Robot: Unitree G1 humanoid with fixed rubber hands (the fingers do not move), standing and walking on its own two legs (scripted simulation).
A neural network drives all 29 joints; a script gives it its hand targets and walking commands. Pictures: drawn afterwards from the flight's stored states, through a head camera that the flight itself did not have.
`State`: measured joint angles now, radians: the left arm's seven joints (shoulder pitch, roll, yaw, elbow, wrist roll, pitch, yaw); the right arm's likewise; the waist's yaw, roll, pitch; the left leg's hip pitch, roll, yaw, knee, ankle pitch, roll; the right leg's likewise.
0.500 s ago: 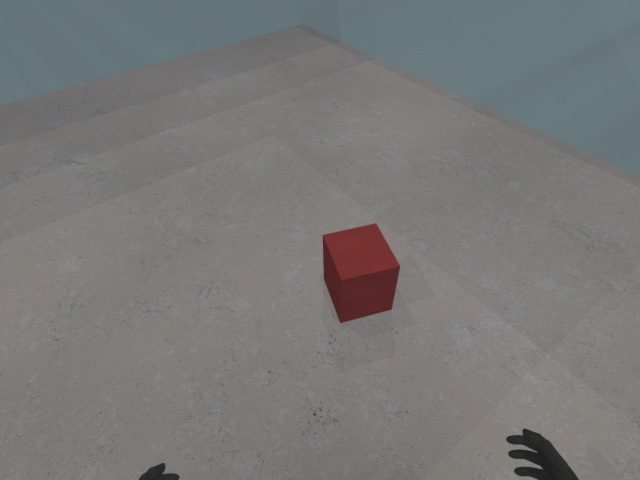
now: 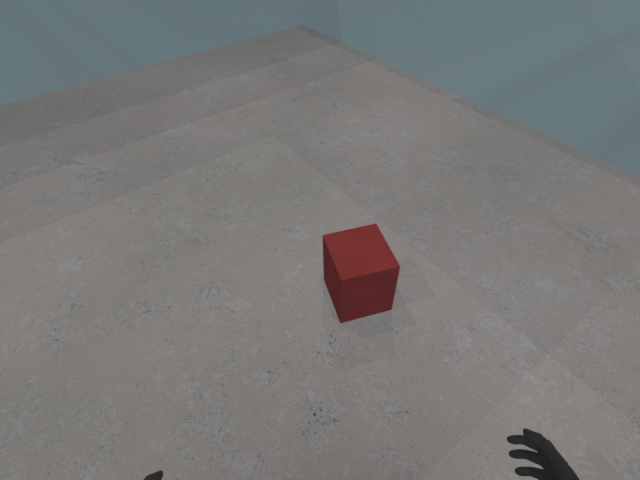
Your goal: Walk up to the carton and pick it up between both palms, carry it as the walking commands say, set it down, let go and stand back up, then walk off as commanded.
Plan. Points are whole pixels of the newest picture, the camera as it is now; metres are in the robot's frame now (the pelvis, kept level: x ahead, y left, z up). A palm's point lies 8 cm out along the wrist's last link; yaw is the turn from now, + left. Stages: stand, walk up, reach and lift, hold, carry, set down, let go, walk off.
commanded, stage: stand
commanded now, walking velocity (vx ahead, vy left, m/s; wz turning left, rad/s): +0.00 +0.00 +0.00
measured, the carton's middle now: (358, 273) +0.94 -0.08 -0.63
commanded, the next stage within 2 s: walk up in 0.38 s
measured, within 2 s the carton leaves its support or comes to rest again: neither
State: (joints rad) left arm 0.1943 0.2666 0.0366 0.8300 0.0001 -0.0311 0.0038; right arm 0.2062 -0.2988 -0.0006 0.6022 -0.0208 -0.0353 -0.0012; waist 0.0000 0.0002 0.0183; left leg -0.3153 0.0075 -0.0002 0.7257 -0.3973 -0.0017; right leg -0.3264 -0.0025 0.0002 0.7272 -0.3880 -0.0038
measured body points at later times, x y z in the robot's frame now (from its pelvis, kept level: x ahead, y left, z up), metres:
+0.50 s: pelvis -0.01 +0.00 +0.00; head -0.01 +0.00 +0.45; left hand +0.10 +0.27 -0.12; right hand +0.15 -0.26 -0.08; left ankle -0.01 +0.12 -0.72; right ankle +0.00 -0.12 -0.72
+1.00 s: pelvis +0.05 -0.08 +0.01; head +0.08 -0.09 +0.45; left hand +0.15 +0.24 -0.09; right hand +0.14 -0.40 -0.08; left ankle +0.05 +0.08 -0.65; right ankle +0.05 -0.16 -0.72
